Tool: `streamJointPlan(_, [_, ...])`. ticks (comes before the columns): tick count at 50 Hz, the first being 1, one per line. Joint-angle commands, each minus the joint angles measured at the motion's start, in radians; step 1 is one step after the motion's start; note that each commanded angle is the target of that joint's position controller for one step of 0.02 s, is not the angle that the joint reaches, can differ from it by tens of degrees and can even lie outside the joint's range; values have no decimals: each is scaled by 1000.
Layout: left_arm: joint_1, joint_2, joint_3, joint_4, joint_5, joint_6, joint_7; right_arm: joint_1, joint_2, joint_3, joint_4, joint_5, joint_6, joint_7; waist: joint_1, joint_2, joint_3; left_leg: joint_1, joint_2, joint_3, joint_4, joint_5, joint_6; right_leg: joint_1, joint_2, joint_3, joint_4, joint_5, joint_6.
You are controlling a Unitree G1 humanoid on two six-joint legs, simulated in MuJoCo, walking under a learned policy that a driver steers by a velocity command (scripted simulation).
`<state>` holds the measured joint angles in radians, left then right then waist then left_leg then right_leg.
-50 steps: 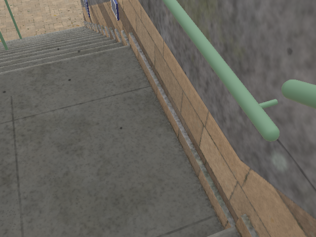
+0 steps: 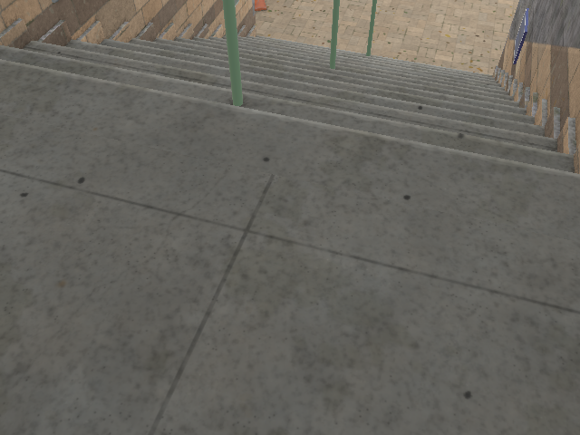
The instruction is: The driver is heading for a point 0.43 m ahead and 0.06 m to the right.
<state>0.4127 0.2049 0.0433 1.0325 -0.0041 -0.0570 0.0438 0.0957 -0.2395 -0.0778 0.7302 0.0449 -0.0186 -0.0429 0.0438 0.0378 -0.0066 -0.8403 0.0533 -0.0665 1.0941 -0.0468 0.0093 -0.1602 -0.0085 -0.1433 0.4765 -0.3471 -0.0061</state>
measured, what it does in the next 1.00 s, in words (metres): walks ahead: left foot, then right foot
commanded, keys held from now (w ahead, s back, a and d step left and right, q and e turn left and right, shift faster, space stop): w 0.18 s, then w+e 0.20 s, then no key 0.62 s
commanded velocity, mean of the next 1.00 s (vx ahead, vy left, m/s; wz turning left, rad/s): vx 0.30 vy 0.00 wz -0.01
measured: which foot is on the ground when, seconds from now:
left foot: up 0.00-0.14, down 0.16-0.66, up 0.68-0.94, down 0.96-1.00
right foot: down 0.00-0.16, up 0.18-0.64, down 0.66-1.00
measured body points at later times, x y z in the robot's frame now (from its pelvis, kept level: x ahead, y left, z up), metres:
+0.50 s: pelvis +0.27 +0.06 +0.02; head +0.30 +0.07 +0.46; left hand +0.42 +0.32 -0.11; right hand +0.31 -0.20 -0.12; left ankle +0.22 +0.13 -0.73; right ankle +0.45 -0.13 -0.66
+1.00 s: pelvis +0.41 +0.04 +0.00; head +0.43 +0.05 +0.45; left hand +0.55 +0.27 -0.14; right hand +0.48 -0.21 -0.14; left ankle +0.43 +0.18 -0.73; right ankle +0.49 -0.06 -0.73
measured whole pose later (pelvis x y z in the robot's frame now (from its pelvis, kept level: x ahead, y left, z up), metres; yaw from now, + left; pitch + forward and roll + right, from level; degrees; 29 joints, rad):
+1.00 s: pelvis +0.41 +0.04 +0.00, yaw -2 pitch +1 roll -1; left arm 0.08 0.18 0.03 0.95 0.01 0.01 0.02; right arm 0.16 -0.19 -0.06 0.98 -0.01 0.02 -0.06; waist -0.01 0.00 0.03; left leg -0.30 0.05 -0.02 0.56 -0.26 -0.02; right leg -0.37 0.04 -0.02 0.46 -0.11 -0.03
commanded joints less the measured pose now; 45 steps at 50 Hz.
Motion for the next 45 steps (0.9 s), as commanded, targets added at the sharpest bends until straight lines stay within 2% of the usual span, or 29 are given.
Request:
streamJointPlan(1, [-125, 189, 43, -86, -43, -23, 24, -59, 61, 27, -108, -4, 2, 40, -68, -112, 29, 241, -16, 35, -281, 82, -4, -107, -254, 148, -233, 494, -152])
streamJointPlan(4, [-41, 184, 51, -47, -40, -12, 10, -169, 21, 20, -142, -16, -8, 61, -7, -74, 84, 148, -18, 53, -408, -18, 49, 89, -304, 156, -204, 495, -163])
streamJointPlan(5, [-12, 198, 58, -38, -34, -7, 4, -168, 19, 21, -150, -19, -13, 66, -11, -57, 77, 191, -26, 73, -447, -82, 71, 127, -311, 145, -179, 498, -157])
streamJointPlan(6, [-19, 211, 63, -35, -32, -4, 0, -144, 1, 14, -150, -22, -19, 63, -42, -85, 67, 279, -54, 105, -480, -128, 101, 121, -306, 128, -131, 629, -153])
streamJointPlan(7, [-33, 207, 58, -37, -31, -7, -14, -72, -41, -10, -125, -24, -23, 69, -96, -104, 33, 430, -75, 110, -545, -106, 126, 113, -274, 78, -7, 785, -133])
streamJointPlan(8, [-13, 193, 52, -39, -16, -14, -21, 83, -111, -44, -75, -21, -20, 65, -157, -90, -79, 706, -93, 96, -520, -4, 155, 19, -228, 26, 194, 823, -101])
streamJointPlan(9, [22, 127, 27, -81, 5, -33, -36, 253, -220, -69, -40, -36, -18, 53, -176, 103, -231, 1137, 117, -252, -495, 80, 278, -378, -125, -11, 588, 491, -39])
streamJointPlan(10, [58, 70, 0, -72, -12, -72, -66, 368, -236, -64, 0, -30, -10, 54, -175, 213, -446, 1292, 300, -652, -699, -69, 366, -545, 0, 186, 865, -217, -23])
streamJointPlan(11, [-41, 145, 27, -80, -52, -86, -73, 352, -153, -42, 4, -36, -10, 52, -203, 114, -370, 1280, 298, -612, -745, -142, 326, -690, -23, 269, 924, -211, -33])
streamJointPlan(12, [-142, 158, 37, -121, -53, -81, -56, 216, -136, -38, 3, -24, -20, 53, -158, 72, -203, 1095, 274, -444, -764, -5, 280, -720, -67, 236, 880, -104, -38])
streamJointPlan(13, [-154, 140, 42, -120, -32, -66, -35, 109, -84, -23, -16, -9, -34, 57, -103, 21, -116, 918, 231, -325, -793, 80, 243, -661, -111, 218, 805, -25, -36])
streamJointPlan(15, [-93, 97, 47, -99, -32, -29, -12, 48, -30, -14, 1, -23, -61, 78, -25, 8, -85, 737, 181, -214, -842, 115, 196, -514, -142, 247, 733, 62, -41])
streamJointPlan(16, [-105, 100, 52, -106, -35, -20, -10, 49, -58, -21, 12, -42, -70, 80, -10, -18, -74, 702, 180, -188, -872, 118, 183, -500, -141, 244, 735, 94, -41])
streamJointPlan(18, [-119, 75, 55, -112, -45, -7, -13, 79, -61, -22, 40, -46, -82, 68, -1, 0, -59, 696, 178, -102, -903, 173, 166, -539, -125, 279, 695, 173, -42])
streamJointPlan(21, [-228, 103, 67, -153, -24, -8, -20, 130, -78, -27, 91, -49, -85, 38, -11, -5, -7, 709, 165, -2, -906, 335, 155, -592, -83, 297, 513, 323, -24])
streamJointPlan(24, [-328, 45, 43, -182, 4, -14, -42, 142, -63, -17, 121, -37, -76, 10, -27, 22, 14, 644, 98, 116, -876, 433, 127, -454, -50, 194, 236, 516, -17])
streamJointPlan(27, [-408, 28, 25, -197, 11, -4, -63, 211, -83, -21, 169, -31, -72, 1, -65, 36, 35, 667, 105, 117, -831, 461, 143, -378, -18, 137, 99, 543, -14])
streamJointPlan(29, [-423, 55, 25, -206, 8, 1, -71, 228, -96, -25, 187, -23, -69, 1, -68, 50, 22, 743, 147, 87, -783, 522, 153, -379, -7, 138, 66, 473, -38])
streamJointPlan(31, [-391, 101, 34, -200, 16, -6, -77, 201, -119, -34, 191, -19, -66, 1, -36, 73, -13, 825, 161, 58, -698, 612, 139, -341, 14, 139, 18, 370, -75])
streamJointPlan(32, [-325, 124, 44, -177, 22, -12, -78, 179, -124, -35, 190, -13, -63, 0, 5, 69, -52, 849, 138, 66, -614, 655, 118, -250, 39, 122, -53, 413, -96])
streamJointPlan(33, [-252, 174, 60, -151, 29, -16, -76, 191, -125, -35, 187, -17, -62, 3, 28, 20, -114, 830, 81, 92, -474, 613, 80, -95, 21, 142, -91, 695, -130])
streamJointPlan(34, [-167, 237, 71, -137, 52, -14, -68, 266, -67, -16, 181, -41, -73, 12, 5, -87, -268, 569, 15, 108, -224, 278, 21, 279, -169, 313, 55, 1199, -243])
streamJointPlan(35, [-119, 156, 38, -110, 42, -6, -65, 376, 11, 21, 215, -43, -69, 25, -7, -252, -420, 397, -79, 49, 48, -573, -28, 461, -392, 537, 39, 1386, -413])
streamJointPlan(36, [-118, 102, 19, -120, 25, 5, -65, 353, -58, 2, 232, -22, -57, 34, 8, -174, -451, 385, -53, -63, 123, -670, -31, 413, -367, 546, 11, 1193, -403])
streamJointPlan(37, [-214, 108, 18, -142, 17, 11, -62, 260, -83, -6, 201, -2, -41, 28, -2, -133, -335, 319, -22, -45, 122, -623, -39, 301, -327, 480, -33, 994, -361])
streamJointPlan(39, [-354, 92, 8, -170, 13, 24, -49, 159, -74, -12, 179, -19, -2, -4, -43, -53, -162, 346, 19, -11, -30, -535, -51, 27, -260, 408, -136, 661, -286])
streamJointPlan(41, [-404, 113, 16, -176, 32, 37, -37, 177, -26, -4, 192, -20, 24, -26, -78, -126, -111, 478, -6, 41, -225, -487, -58, -141, -198, 353, -193, 472, -246])
streamJointPlan(42, [-397, 109, 16, -174, 37, 40, -33, 194, -17, -2, 204, -21, 29, -32, -81, -155, -125, 523, -13, 49, -284, -449, -60, -153, -186, 341, -201, 420, -241])
streamJointPlan(45, [-405, 100, 11, -167, 22, 47, -26, 215, -13, -1, 237, -29, 39, -30, -101, -161, -143, 653, -24, 72, -462, -226, -42, -197, -169, 326, -229, 146, -199])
